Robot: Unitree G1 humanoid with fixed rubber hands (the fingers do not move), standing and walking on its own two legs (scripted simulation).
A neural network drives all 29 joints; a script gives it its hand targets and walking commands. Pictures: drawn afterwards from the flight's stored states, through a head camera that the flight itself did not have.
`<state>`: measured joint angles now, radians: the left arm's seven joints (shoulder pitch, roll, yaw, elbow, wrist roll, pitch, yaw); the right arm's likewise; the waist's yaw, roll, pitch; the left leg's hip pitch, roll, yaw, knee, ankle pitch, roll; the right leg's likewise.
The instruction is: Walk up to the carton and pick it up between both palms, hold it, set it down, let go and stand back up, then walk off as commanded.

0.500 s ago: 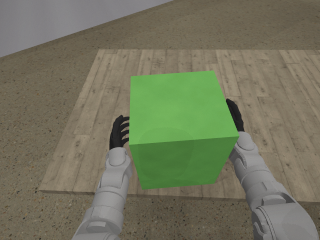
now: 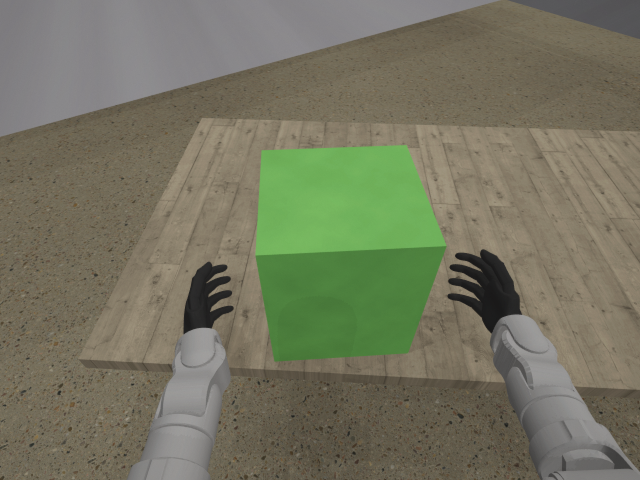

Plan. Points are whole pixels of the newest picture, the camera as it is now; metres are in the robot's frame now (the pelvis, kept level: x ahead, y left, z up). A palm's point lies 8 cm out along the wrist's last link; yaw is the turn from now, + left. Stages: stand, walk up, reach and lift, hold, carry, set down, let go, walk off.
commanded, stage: set down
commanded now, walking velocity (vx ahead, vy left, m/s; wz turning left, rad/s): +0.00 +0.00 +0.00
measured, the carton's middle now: (338, 256) +0.45 +0.01 +0.03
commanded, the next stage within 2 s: none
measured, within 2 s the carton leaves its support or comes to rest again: neither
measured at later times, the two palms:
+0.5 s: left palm (197, 350) +0.28 +0.18 +0.04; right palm (509, 350) +0.31 -0.20 +0.03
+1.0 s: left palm (186, 393) +0.23 +0.19 +0.02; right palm (514, 404) +0.25 -0.20 +0.00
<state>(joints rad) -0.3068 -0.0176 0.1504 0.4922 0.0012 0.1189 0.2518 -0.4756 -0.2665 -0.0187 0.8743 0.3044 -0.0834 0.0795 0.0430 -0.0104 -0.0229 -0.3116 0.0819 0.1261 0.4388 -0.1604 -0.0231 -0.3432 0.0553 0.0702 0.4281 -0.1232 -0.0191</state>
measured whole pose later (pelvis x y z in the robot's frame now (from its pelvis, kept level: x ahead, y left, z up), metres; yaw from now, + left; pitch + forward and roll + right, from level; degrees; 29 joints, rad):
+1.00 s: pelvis +0.01 +0.01 +0.00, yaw +1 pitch -1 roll +0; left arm 0.18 0.00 -0.06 -0.04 -0.03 0.26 0.25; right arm 0.10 -0.27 -0.02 0.38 0.30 -0.08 0.15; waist 0.04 -0.03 0.03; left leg -0.23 0.06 0.12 0.44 -0.19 -0.01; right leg -0.26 0.04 0.07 0.43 -0.16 -0.01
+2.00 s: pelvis +0.03 +0.02 +0.00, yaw +1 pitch -1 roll +0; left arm 0.28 0.05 -0.06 0.17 -0.03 0.16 0.17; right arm 0.20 -0.27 -0.02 0.35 0.19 -0.06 0.12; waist 0.04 -0.01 0.06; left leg -0.19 0.06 0.12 0.44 -0.22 -0.01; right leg -0.21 0.04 0.07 0.41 -0.18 -0.01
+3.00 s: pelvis +0.04 +0.03 +0.00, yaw +1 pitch -1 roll -1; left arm 0.25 0.08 -0.05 0.43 0.02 0.16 0.09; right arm 0.22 -0.26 -0.02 0.45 0.10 -0.22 0.08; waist 0.04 -0.03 0.08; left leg -0.18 0.05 0.12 0.44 -0.24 0.01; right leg -0.19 0.02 0.07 0.39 -0.19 0.00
